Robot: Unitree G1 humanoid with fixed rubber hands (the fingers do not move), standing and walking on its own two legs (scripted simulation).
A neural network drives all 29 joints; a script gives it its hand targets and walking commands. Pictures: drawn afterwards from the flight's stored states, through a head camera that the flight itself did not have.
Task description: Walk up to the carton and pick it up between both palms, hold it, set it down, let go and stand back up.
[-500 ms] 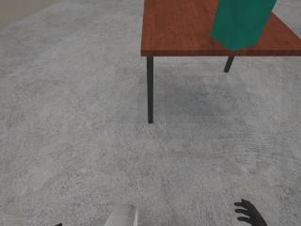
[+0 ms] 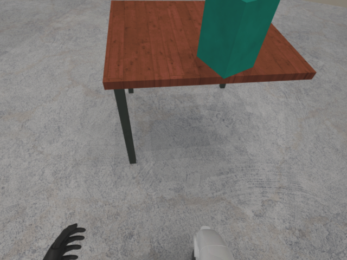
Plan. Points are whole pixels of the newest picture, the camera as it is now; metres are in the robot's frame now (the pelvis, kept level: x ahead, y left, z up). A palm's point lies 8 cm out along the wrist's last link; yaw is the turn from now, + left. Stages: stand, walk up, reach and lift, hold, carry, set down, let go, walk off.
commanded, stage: walk up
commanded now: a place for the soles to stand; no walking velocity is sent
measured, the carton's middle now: (233, 29) +0.87 -0.29 +0.08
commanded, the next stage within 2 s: none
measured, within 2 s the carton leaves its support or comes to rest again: neither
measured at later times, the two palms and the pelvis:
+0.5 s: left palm (107, 242) +0.18 +0.16 -0.13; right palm (281, 159) +0.37 -0.36 -0.07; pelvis +0.20 -0.12 -0.01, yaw +3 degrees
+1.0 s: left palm (161, 142) +0.47 +0.01 -0.10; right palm (317, 151) +0.43 -0.54 -0.13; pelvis +0.37 -0.26 -0.02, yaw +2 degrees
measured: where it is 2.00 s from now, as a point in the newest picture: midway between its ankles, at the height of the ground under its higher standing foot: (212, 211)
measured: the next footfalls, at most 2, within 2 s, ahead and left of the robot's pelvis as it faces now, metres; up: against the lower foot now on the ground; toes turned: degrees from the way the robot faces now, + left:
right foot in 0.08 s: +0.18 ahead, -0.20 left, +0.00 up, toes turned -5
left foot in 0.48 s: +0.34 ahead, -0.01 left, +0.00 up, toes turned +5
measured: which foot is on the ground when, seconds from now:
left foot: down 0.00-0.08, up 0.10-0.46, down 0.48-0.92, up 0.94-1.00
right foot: up 0.00-0.06, down 0.08-0.52, up 0.54-0.88, down 0.90-1.00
